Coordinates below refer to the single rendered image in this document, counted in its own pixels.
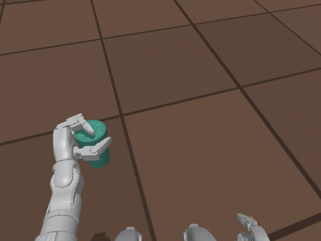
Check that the right robot hand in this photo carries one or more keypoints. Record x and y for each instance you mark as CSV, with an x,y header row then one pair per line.
x,y
257,233

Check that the cup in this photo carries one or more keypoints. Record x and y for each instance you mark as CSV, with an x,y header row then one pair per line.
x,y
85,139

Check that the left robot hand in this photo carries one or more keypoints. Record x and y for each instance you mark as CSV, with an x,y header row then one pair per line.
x,y
65,146

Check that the left robot arm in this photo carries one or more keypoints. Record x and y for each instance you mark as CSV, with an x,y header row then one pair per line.
x,y
63,212

